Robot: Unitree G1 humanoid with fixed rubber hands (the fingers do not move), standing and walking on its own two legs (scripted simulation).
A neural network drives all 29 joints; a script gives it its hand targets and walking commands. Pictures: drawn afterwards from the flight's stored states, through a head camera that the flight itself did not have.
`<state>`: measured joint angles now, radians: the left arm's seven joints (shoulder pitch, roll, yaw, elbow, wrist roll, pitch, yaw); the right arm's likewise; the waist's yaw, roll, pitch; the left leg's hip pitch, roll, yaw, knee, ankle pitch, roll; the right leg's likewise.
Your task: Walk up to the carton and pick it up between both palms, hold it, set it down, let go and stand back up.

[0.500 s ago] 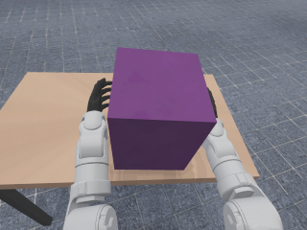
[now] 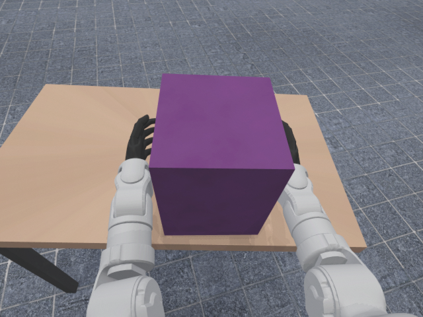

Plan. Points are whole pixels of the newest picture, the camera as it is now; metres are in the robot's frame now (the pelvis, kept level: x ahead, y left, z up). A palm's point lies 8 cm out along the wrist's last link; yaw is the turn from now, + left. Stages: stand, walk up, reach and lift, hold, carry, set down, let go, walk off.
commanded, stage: set down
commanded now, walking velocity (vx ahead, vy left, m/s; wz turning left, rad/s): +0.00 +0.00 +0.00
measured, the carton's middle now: (214, 161) +0.38 +0.05 +0.08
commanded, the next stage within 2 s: none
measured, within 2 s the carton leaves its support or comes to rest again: rests again in 1.86 s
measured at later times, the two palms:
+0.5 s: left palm (141, 168) +0.36 +0.20 +0.05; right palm (280, 164) +0.41 -0.09 +0.05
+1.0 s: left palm (141, 179) +0.36 +0.20 +0.02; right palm (275, 171) +0.41 -0.09 +0.03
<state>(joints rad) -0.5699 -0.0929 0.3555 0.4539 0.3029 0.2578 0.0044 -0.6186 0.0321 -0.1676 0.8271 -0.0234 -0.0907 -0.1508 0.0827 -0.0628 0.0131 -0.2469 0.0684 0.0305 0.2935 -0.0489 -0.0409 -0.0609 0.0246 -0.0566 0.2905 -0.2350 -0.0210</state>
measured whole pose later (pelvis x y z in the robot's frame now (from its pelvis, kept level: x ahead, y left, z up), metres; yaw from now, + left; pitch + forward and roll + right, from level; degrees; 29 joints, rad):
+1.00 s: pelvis +0.00 +0.00 +0.00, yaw -2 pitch +14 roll -1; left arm -0.59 -0.09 0.43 0.82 0.24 -0.12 0.07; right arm -0.68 0.02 -0.30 1.05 -0.20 -0.30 -0.11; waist 0.16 -0.02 -0.13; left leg -0.51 0.09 0.06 0.27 -0.01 -0.04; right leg -0.35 0.04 -0.02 0.29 -0.19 -0.02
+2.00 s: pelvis +0.00 +0.02 -0.01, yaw -3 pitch +21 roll -3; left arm -0.62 -0.09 0.37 0.80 0.14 -0.16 0.16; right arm -0.81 -0.10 -0.08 1.15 0.06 -0.25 -0.07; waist 0.15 0.01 -0.18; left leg -0.72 0.10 0.06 0.44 -0.08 -0.01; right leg -0.52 0.04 -0.02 0.38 -0.23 0.00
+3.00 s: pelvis -0.03 +0.02 -0.02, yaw -3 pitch +16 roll -3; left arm -0.53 0.13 0.12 0.39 -0.12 0.25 0.15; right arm -0.76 -0.34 0.10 0.85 0.38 0.00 -0.04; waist 0.16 0.01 -0.11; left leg -0.70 0.12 0.03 0.48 -0.06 -0.02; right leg -0.50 0.06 -0.04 0.44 -0.22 -0.01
